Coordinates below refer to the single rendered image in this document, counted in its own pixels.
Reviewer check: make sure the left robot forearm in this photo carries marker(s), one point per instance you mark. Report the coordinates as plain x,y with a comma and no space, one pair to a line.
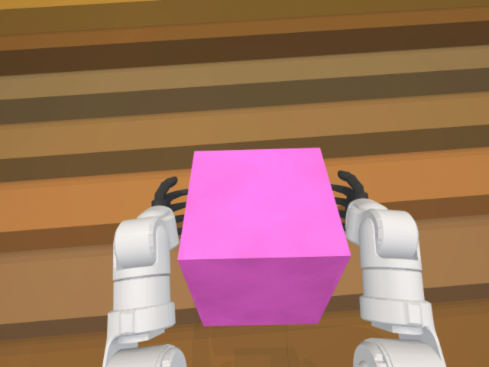
141,266

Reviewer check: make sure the robot right hand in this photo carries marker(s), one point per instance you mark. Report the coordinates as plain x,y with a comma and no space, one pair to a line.
355,192

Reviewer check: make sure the right robot forearm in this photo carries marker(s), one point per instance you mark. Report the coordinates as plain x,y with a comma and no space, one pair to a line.
393,295

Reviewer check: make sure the robot right upper arm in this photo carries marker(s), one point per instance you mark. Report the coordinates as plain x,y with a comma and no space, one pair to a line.
378,352

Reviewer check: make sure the robot left hand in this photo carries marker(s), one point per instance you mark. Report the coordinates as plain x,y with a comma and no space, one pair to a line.
163,199

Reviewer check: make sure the robot left upper arm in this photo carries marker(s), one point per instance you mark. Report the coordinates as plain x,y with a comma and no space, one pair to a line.
149,356

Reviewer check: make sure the carton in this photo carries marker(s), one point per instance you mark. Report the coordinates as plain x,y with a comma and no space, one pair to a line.
262,241

